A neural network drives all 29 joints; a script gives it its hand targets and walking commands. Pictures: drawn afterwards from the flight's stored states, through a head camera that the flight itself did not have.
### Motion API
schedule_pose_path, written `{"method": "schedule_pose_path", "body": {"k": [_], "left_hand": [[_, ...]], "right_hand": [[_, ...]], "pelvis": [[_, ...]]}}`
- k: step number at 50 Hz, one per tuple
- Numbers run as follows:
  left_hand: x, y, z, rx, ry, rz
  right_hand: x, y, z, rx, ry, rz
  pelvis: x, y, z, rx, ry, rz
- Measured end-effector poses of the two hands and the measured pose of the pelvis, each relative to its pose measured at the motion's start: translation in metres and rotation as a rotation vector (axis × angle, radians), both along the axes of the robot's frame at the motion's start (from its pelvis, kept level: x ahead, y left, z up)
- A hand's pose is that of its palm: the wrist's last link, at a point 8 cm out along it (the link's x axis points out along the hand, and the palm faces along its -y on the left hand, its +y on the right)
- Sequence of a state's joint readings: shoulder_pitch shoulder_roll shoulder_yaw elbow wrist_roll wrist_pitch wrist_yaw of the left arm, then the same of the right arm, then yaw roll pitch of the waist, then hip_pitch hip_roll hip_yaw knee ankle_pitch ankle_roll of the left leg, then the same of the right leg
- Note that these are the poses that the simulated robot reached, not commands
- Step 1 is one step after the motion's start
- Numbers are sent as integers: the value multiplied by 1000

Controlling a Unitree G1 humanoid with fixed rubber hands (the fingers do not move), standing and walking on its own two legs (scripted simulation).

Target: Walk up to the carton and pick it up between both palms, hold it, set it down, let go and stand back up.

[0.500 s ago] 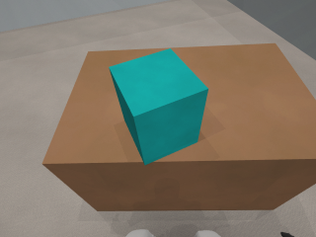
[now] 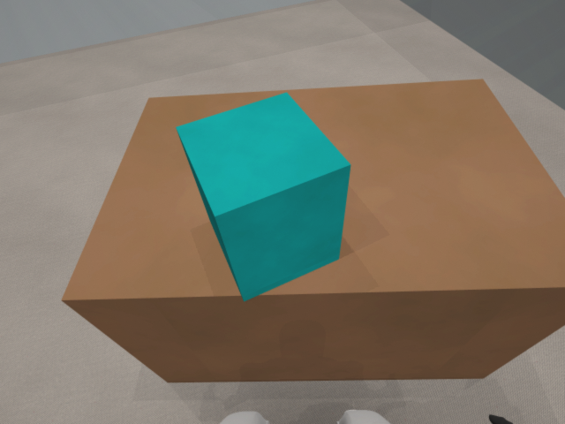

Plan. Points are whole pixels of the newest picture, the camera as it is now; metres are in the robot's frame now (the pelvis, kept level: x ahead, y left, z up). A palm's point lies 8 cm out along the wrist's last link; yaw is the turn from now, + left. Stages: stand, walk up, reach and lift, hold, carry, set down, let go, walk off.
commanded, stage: walk up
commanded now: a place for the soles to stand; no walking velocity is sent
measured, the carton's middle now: (264, 199) +0.47 +0.05 +0.01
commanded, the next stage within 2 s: none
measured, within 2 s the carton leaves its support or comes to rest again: neither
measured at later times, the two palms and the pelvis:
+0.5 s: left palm out of the picture +0.07 +0.33 -0.12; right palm out of the picture +0.09 -0.25 -0.09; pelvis +0.02 +0.05 +0.01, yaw +0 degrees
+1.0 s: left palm out of the picture +0.09 +0.33 -0.11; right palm out of the picture +0.10 -0.28 -0.10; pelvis +0.03 +0.03 +0.00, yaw -1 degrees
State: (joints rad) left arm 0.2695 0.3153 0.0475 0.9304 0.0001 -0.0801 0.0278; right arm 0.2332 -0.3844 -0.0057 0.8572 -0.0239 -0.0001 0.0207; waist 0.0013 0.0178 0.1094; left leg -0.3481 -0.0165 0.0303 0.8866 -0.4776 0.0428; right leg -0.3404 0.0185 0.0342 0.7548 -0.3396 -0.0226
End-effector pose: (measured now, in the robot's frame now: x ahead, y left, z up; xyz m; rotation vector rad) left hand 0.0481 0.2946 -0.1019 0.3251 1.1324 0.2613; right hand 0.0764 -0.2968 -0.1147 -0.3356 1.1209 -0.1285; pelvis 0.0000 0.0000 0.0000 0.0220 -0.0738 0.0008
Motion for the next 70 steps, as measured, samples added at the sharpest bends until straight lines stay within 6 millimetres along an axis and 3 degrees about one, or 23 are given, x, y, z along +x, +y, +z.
{"method": "schedule_pose_path", "body": {"k": [9,16,22,29,38,46,54,59,70], "left_hand": [[1,14,7,26,2,-1],[10,38,-9,-19,17,-2],[21,41,-14,-61,36,-9],[26,31,-20,-74,61,-7],[33,11,-8,-27,14,-15],[38,24,0,0,6,-21],[52,36,-8,-37,9,-24],[56,29,-12,-54,16,-29],[55,11,0,-8,23,-28]], "right_hand": [[4,-10,1,-40,4,11],[7,17,9,-73,-3,21],[9,40,23,-61,-4,2],[16,40,22,-46,0,-14],[22,17,7,-8,1,-25],[25,7,9,-43,-1,-11],[30,29,19,-59,-25,-2],[33,28,20,-55,-21,-6],[48,5,7,-15,-22,-26]], "pelvis": [[3,10,-1,-10,-12,-6],[6,39,-5,-44,5,-5],[12,46,4,-53,38,-9],[21,38,5,-43,52,-9],[25,13,2,-11,22,-10],[27,22,1,-19,13,-17],[30,39,3,-43,34,-19],[34,35,3,-39,41,-21],[49,10,3,-4,26,-26]]}}
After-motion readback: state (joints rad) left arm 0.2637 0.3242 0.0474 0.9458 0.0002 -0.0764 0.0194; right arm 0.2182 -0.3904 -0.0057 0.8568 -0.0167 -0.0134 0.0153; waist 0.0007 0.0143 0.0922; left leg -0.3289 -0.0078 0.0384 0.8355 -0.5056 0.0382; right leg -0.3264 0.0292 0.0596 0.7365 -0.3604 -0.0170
